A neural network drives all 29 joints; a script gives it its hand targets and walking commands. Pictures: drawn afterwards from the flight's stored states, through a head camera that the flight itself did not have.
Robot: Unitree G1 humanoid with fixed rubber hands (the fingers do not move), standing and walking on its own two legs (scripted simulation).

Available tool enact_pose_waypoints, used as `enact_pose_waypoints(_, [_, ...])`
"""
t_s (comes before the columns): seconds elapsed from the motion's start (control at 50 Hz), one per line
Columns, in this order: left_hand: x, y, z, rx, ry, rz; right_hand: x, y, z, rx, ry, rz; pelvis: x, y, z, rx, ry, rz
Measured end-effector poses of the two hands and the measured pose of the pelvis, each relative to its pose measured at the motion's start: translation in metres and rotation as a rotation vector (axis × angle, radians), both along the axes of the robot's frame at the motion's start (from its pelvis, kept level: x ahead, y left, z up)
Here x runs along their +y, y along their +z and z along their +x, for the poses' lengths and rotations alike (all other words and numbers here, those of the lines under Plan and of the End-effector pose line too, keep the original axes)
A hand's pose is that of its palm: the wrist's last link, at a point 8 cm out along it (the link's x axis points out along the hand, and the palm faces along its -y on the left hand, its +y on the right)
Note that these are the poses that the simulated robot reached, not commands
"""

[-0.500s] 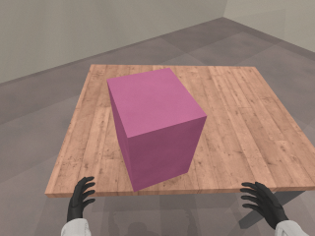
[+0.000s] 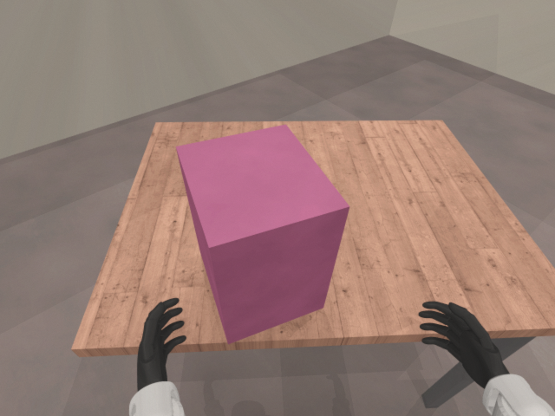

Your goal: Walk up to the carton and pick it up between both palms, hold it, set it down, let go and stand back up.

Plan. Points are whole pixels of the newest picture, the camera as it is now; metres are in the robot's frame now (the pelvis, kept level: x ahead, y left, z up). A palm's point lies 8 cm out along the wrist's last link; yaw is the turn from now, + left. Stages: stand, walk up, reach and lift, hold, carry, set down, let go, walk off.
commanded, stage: reach and lift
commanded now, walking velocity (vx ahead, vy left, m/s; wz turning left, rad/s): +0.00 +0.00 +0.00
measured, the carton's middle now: (256, 235) +0.39 +0.05 +0.04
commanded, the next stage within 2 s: none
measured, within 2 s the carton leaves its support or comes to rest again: neither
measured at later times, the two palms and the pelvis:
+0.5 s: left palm (156, 308) +0.24 +0.18 +0.08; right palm (448, 295) +0.27 -0.23 +0.05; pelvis +0.00 +0.01 +0.00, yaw +0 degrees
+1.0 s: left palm (156, 265) +0.28 +0.18 +0.11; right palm (427, 214) +0.35 -0.19 +0.14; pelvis -0.02 +0.00 +0.00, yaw +0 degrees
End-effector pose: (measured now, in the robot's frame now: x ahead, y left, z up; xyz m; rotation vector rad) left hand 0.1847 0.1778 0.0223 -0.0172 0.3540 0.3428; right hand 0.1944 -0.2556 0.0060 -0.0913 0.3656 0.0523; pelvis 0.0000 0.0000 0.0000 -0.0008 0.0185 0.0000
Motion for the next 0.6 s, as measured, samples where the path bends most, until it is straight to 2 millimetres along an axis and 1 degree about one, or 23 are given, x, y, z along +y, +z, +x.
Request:
enact_pose_waypoints(0.08, [-0.001,0.005,0.006,-0.006,0.003,-0.002,0.005,0.011,0.011,-0.022,0.011,0.000,-0.001,0.000,-0.003,-0.002,0.000,0.001])
enact_pose_waypoints(0.22, [-0.005,0.023,0.036,-0.038,-0.016,-0.012,0.011,0.030,0.045,-0.040,0.009,-0.014,0.000,0.000,-0.002,-0.002,0.000,0.000])
enact_pose_waypoints(0.28, [-0.005,0.032,0.044,-0.045,-0.021,-0.015,0.014,0.035,0.055,-0.039,-0.005,-0.014,0.001,0.001,0.000,-0.002,0.000,0.000])
enact_pose_waypoints(0.46, [-0.001,0.051,0.053,-0.031,-0.026,0.004,0.027,0.040,0.074,-0.046,-0.024,0.012,0.005,0.003,0.005,-0.003,0.002,-0.005])
enact_pose_waypoints(0.54, [-0.002,0.060,0.057,-0.030,-0.042,0.018,0.034,0.043,0.082,-0.057,-0.028,0.029,0.006,0.003,0.003,-0.007,0.002,-0.007])
enact_pose_waypoints(0.6, [-0.003,0.067,0.062,-0.038,-0.046,0.028,0.039,0.050,0.089,-0.075,-0.022,0.035,0.006,0.004,-0.001,-0.011,0.002,-0.007])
